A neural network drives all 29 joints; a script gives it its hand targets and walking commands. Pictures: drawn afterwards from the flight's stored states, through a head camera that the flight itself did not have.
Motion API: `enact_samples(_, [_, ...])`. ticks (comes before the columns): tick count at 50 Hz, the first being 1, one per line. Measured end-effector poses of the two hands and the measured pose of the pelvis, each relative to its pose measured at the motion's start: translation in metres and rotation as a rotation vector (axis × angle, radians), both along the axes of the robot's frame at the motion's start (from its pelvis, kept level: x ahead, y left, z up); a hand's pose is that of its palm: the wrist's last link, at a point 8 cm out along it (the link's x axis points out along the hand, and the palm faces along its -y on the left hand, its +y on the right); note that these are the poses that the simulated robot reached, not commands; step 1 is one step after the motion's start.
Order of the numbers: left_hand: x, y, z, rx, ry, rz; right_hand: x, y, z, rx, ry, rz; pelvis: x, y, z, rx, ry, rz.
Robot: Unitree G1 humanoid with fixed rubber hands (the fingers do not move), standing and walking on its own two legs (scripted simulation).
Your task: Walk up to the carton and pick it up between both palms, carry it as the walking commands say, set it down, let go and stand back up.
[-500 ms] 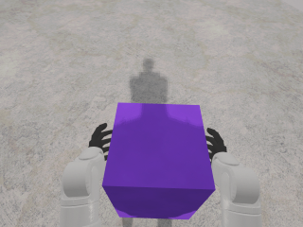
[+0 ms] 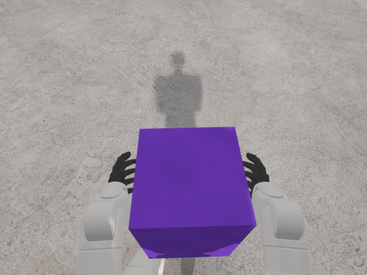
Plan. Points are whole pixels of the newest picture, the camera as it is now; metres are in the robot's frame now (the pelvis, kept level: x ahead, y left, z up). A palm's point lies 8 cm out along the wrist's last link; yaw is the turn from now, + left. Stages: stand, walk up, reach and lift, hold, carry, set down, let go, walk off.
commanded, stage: carry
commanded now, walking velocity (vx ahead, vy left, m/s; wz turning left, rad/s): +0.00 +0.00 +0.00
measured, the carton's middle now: (188, 198) +0.28 +0.00 -0.05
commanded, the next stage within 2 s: none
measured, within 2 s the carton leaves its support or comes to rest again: neither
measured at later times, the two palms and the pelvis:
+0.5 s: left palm (169, 39) +0.73 +0.08 +0.05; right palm (263, 61) +0.67 -0.20 +0.05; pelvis +0.43 -0.01 +0.01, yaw -5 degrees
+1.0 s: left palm out of the picture +1.03 +0.11 +0.05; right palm (241, 10) +0.98 -0.18 +0.03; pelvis +0.74 -0.01 +0.00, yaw -2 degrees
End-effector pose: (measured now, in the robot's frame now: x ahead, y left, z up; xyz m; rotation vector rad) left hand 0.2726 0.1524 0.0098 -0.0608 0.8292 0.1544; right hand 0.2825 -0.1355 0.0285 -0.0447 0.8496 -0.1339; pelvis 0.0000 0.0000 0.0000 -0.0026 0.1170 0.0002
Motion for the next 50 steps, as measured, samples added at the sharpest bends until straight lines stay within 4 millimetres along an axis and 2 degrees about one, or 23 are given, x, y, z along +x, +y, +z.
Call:
enact_samples(1, [0.015,0.005,0.001,-0.004,-0.015,0.028,0.024,0.004,0.002,0.011,-0.012,0.017,0.018,-0.001,0.002,0.0,0.001,-0.006])
enact_samples(3, [0.054,0.01,0.018,-0.003,-0.096,0.067,0.072,0.01,0.017,0.054,-0.093,0.035,0.058,-0.001,0.002,-0.003,-0.004,-0.008])
enact_samples(6, [0.122,0.017,0.045,0.022,-0.217,0.09,0.138,0.018,0.035,0.056,-0.23,0.062,0.125,0.002,-0.006,-0.004,-0.034,-0.026])
enact_samples(8, [0.171,0.015,0.054,0.02,-0.24,0.065,0.176,0.015,0.036,0.039,-0.255,0.052,0.162,0.005,-0.007,0.012,-0.052,-0.07])
enact_samples(10, [0.216,0.006,0.059,0.027,-0.2,0.012,0.203,0.005,0.032,0.038,-0.216,0.008,0.199,0.01,-0.001,0.021,-0.06,-0.098])
enact_samples(13, [0.273,-0.017,0.064,0.066,-0.118,-0.098,0.23,-0.015,0.024,0.061,-0.134,-0.088,0.252,0.015,0.012,0.02,-0.043,-0.105])
enact_samples(16, [0.327,-0.041,0.059,0.078,-0.067,-0.195,0.257,-0.034,0.016,0.071,-0.082,-0.179,0.297,0.015,0.021,0.01,-0.043,-0.114])
enact_samples(19, [0.376,-0.062,0.052,0.061,-0.074,-0.251,0.29,-0.052,0.015,0.055,-0.087,-0.241,0.343,0.009,0.02,0.004,-0.051,-0.129])
enact_samples(21, [0.407,-0.073,0.045,0.054,-0.101,-0.273,0.321,-0.063,0.014,0.041,-0.113,-0.259,0.375,0.002,0.014,-0.005,-0.061,-0.125])
enact_samples(23, [0.436,-0.077,0.039,0.07,-0.116,-0.285,0.355,-0.069,0.012,0.047,-0.128,-0.263,0.407,-0.004,0.011,-0.033,-0.056,-0.103])
enact_samples(25, [0.459,-0.073,0.04,0.061,-0.124,-0.247,0.389,-0.068,0.018,0.047,-0.133,-0.235,0.432,-0.01,0.012,-0.03,-0.047,-0.079])
enact_samples(28, [0.487,-0.057,0.041,0.036,-0.128,-0.159,0.443,-0.056,0.031,0.023,-0.14,-0.149,0.465,-0.018,0.018,-0.016,-0.035,-0.049])
enact_samples(31, [0.51,-0.037,0.035,0.028,-0.111,-0.079,0.494,-0.037,0.034,0.006,-0.125,-0.052,0.498,-0.021,0.024,-0.012,-0.013,-0.036])
enact_samples(35, [0.54,-0.011,0.029,0.028,-0.099,-0.001,0.547,-0.011,0.028,-0.005,-0.115,0.041,0.546,-0.014,0.025,-0.016,-0.025,-0.051])
enact_samples(38, [0.573,-0.001,0.037,0.041,-0.105,0.016,0.577,-0.001,0.025,0.011,-0.12,0.056,0.582,-0.007,0.026,-0.036,-0.039,-0.088])
enact_samples(41, [0.618,-0.004,0.054,0.049,-0.145,-0.004,0.605,-0.004,0.025,0.034,-0.157,0.019,0.618,-0.002,0.023,-0.04,-0.041,-0.099])
enact_samples(44, [0.67,-0.019,0.063,0.054,-0.191,-0.059,0.636,-0.017,0.023,0.041,-0.201,-0.044,0.655,0.0,0.014,-0.036,-0.045,-0.103])
enact_samples(47, [0.72,-0.037,0.055,0.089,-0.183,-0.148,0.669,-0.033,0.01,0.056,-0.197,-0.113,0.7,-0.001,0.006,-0.068,-0.034,-0.072])
enact_samples(50, [0.756,-0.044,0.036,0.069,-0.137,-0.162,0.702,-0.041,0.003,0.021,-0.146,-0.112,0.74,-0.007,0.003,-0.016,-0.027,-0.032])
